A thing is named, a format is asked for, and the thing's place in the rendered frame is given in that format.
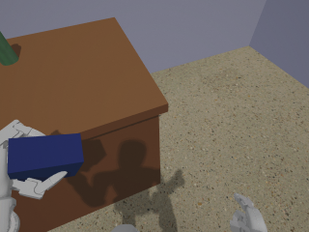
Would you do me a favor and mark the left robot forearm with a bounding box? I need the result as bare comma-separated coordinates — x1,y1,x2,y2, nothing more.
0,196,20,232

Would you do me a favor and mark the left robot hand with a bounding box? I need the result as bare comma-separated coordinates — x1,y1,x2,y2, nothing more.
0,120,68,200

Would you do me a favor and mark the sponge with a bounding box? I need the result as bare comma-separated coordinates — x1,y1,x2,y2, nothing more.
7,133,84,182

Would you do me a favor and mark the right robot hand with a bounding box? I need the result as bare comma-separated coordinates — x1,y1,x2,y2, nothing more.
230,192,267,232

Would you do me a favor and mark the table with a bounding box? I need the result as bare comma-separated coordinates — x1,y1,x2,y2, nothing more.
0,17,169,232

